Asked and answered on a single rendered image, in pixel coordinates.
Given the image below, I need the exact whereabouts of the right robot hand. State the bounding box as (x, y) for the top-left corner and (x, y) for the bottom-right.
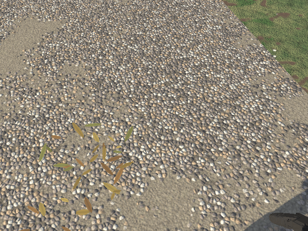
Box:
(269, 213), (308, 231)

